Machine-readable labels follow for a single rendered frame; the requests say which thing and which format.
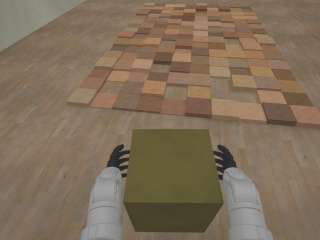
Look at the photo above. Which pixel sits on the right robot hand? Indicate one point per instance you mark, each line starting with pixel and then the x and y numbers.
pixel 227 162

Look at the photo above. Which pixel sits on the carton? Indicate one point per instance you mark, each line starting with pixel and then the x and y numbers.
pixel 172 183

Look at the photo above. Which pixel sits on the right robot forearm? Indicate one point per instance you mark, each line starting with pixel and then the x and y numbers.
pixel 244 208

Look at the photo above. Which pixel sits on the left robot forearm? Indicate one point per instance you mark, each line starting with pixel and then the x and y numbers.
pixel 105 207

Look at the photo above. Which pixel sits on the left robot hand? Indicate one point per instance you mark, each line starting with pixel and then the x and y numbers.
pixel 114 160

